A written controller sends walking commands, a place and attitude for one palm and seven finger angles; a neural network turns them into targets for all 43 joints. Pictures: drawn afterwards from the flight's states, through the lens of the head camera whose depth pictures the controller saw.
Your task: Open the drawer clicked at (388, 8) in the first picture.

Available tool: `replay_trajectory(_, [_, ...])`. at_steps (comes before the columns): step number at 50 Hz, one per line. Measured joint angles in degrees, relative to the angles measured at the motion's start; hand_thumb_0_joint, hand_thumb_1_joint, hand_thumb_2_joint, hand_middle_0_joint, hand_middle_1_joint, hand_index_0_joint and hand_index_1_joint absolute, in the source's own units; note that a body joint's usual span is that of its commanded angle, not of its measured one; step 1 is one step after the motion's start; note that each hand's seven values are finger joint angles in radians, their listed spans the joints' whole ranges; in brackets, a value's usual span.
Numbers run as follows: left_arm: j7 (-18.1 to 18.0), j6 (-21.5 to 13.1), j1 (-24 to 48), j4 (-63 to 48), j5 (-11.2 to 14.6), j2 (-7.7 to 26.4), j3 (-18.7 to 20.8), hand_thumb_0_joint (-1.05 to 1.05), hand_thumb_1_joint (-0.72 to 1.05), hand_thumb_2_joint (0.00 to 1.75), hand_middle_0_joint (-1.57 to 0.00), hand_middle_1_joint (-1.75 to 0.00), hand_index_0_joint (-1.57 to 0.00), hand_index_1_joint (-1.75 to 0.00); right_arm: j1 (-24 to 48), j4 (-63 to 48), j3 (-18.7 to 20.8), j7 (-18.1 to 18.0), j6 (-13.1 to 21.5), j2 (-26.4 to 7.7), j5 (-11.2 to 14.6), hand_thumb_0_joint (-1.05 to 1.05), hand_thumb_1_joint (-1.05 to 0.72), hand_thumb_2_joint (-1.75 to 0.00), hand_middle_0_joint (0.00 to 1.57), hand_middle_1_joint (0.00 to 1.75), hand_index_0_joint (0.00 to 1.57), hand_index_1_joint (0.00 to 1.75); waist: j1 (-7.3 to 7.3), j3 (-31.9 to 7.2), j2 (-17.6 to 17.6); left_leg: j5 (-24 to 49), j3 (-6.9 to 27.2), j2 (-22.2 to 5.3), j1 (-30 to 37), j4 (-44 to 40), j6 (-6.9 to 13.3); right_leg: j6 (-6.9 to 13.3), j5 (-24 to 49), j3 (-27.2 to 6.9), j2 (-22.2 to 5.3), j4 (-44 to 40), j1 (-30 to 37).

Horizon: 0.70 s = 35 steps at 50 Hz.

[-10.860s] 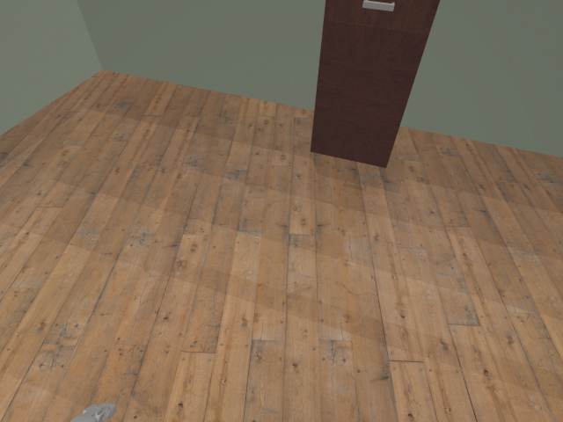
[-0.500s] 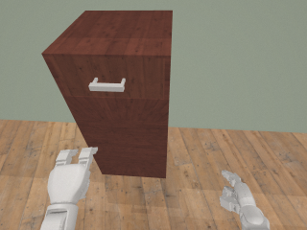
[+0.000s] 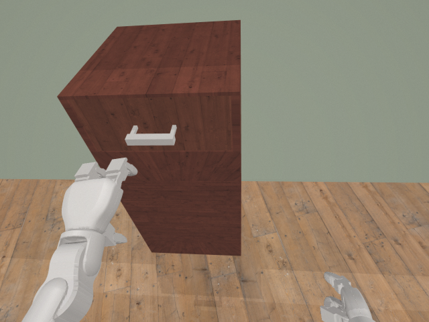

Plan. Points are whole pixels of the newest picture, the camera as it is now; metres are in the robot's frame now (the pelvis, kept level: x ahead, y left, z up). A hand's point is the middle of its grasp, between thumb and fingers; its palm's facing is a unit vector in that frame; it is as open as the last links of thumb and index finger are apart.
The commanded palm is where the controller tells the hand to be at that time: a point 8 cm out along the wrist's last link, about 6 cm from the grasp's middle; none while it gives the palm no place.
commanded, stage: raise the hand with hooked fingers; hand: left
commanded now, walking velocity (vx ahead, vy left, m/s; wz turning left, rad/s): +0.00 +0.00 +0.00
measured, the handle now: (152, 134) +0.52 +0.25 +0.05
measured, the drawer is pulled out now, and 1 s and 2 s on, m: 0.00 0.00 0.00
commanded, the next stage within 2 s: move the hooked fingers above the handle in 0.78 s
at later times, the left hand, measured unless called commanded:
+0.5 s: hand (102, 162) +0.32 +0.24 +0.16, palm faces +0.09 -0.06 -0.99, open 13.8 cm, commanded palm +0.27 +0.24 +0.21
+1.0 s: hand (105, 178) +0.30 +0.24 +0.14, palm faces +0.05 -0.06 -1.00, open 13.8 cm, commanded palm +0.28 +0.24 +0.21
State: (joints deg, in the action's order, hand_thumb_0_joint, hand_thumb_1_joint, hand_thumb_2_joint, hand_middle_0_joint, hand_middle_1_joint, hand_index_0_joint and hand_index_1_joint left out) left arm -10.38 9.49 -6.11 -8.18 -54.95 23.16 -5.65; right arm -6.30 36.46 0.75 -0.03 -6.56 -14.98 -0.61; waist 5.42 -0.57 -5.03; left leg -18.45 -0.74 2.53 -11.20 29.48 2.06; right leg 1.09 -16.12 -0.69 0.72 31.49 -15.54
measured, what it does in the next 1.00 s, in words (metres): stands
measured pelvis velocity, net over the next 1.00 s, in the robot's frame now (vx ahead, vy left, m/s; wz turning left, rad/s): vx -0.02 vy -0.01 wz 0.03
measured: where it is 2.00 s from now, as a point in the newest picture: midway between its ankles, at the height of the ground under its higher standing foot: outside the picture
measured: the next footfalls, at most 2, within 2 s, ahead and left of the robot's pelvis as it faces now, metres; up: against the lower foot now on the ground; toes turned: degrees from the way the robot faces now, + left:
none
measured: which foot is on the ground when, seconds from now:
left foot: down 0.00-1.00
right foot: down 0.00-1.00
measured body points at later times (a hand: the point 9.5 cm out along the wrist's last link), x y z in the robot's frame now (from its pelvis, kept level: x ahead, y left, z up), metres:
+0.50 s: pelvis +0.00 -0.01 +0.01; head +0.00 -0.05 +0.46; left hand +0.31 +0.24 +0.22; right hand +0.22 -0.21 -0.09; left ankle -0.03 +0.10 -0.73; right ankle +0.01 -0.11 -0.73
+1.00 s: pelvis -0.02 -0.01 +0.01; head -0.01 -0.05 +0.46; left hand +0.29 +0.24 +0.20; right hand +0.20 -0.21 -0.10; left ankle -0.03 +0.10 -0.73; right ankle +0.01 -0.11 -0.73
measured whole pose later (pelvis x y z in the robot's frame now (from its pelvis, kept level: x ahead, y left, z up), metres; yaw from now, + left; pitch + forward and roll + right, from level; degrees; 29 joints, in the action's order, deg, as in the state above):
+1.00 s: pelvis -0.02 -0.01 +0.01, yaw +2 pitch +0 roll +1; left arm 4.8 6.9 12.4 1.1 -49.7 30.0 -4.4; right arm -5.6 35.7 -1.4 -0.7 -6.6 -15.1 1.8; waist 4.7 0.5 -5.6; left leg -13.5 0.9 2.8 -9.7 23.7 1.7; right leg 1.3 -11.8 0.9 0.3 25.6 -13.4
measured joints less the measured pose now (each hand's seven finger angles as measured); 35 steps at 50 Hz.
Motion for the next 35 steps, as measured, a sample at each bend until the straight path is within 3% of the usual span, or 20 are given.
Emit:
replay_trajectory(4, [3.78,1.26,4.25,1.04,0.52,1.26,-0.63,0.0,-0.3,0.39,-0.31,-1.07,-0.31,-1.08,1.74,-0.57,-0.61,-0.49,-0.64,0.2,0.49,0.02,-0.91,-0.9,0.2,0.3,0.2,0.3,-0.37,0.15,-0.06,0.93,0.15,0.05,1.34,-1.96,-0.07,0.05,0.64,0.09,-0.06,-1.5,1.17])
replay_trajectory(12, [9.63,0.65,10.76,2.69,2.78,4.95,0.93,0.0,-0.44,0.33,-0.32,-1.17,-0.32,-1.17,3.42,-1.76,-2.11,-0.8,-1.23,0.99,1.18,0.01,-0.91,-0.9,0.2,0.3,0.2,0.3,-0.58,0.41,-0.06,2.18,0.63,-0.29,3.59,-4.68,-0.44,0.39,1.73,0.5,0.24,-4.17,3.5])
replay_trajectory(21, [14.8,0.34,18.72,6.13,4.49,7.88,2.31,0.0,-0.48,0.31,-0.32,-1.2,-0.32,-1.2,2.76,-1.19,-2.59,-0.85,-1.15,0.23,1.84,0.01,-0.91,-0.9,0.2,0.3,0.2,0.3,-0.36,0.86,-0.44,3.23,1.68,-0.27,3.49,-5.55,-0.63,0.54,2.74,1.54,0.12,-5.69,4.04])
replay_trajectory(26, [17.39,-0.53,18.77,6.93,5.73,7.98,3.4,0.0,-0.49,0.31,-0.32,-1.2,-0.32,-1.2,1.69,-1.59,-2.46,-0.44,-1.32,-0.18,2.06,0.01,-0.91,-0.9,0.2,0.3,0.2,0.3,-0.93,0.8,-0.73,3.62,1.42,-0.25,3.05,-5.87,-0.57,0.47,3.17,1.29,0.11,-5.91,3.45])
replay_trajectory(30, [18.07,-2.95,15.99,5.4,6.17,7.65,3.4,0.0,-0.49,0.3,-0.32,-1.2,-0.32,-1.2,0.39,-2.04,-2.15,-0.14,-1.03,-0.48,1.79,0.01,-0.91,-0.9,0.2,0.3,0.2,0.3,-1.14,1.02,-0.53,3.75,1.1,-0.24,2.65,-5.84,-0.51,0.43,3.32,0.99,0.12,-5.72,2.9])
replay_trajectory(35, [15.28,-6.95,14.07,3.29,6.04,7.76,3.38,0.0,-0.49,0.3,-0.33,-1.2,-0.32,-1.2,-0.95,-1.22,-1.57,-0.11,-0.14,-0.54,1.44,0.01,-0.91,-0.9,0.2,0.3,0.2,0.3,-0.68,1.36,0.02,3.92,1.23,-0.21,2.33,-5.68,-0.55,0.48,3.49,1.12,0.08,-5.69,2.69])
